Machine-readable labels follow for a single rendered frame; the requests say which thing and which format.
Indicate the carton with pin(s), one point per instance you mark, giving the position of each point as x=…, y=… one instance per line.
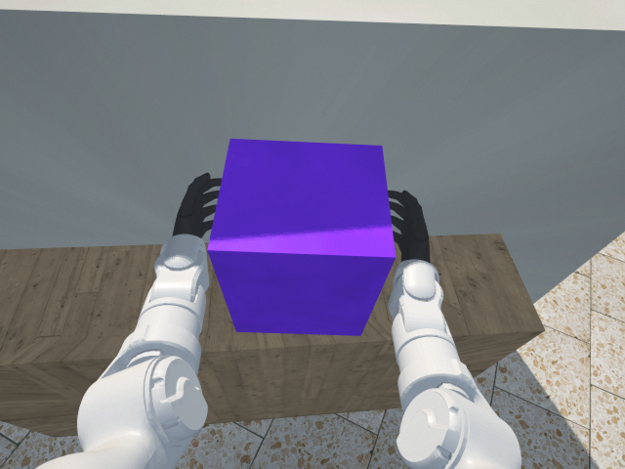
x=302, y=239

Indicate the robot left hand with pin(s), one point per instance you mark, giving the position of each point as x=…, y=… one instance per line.
x=192, y=213

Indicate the robot right forearm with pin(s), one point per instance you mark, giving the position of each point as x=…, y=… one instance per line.
x=425, y=351

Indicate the robot left forearm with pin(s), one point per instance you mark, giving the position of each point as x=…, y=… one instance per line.
x=172, y=316

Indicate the robot right hand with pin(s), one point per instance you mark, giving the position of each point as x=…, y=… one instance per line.
x=413, y=241

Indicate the pedestal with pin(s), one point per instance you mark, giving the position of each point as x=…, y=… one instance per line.
x=65, y=313

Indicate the left robot upper arm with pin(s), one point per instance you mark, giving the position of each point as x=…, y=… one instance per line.
x=142, y=417

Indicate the right robot upper arm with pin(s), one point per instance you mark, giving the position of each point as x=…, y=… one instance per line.
x=440, y=429

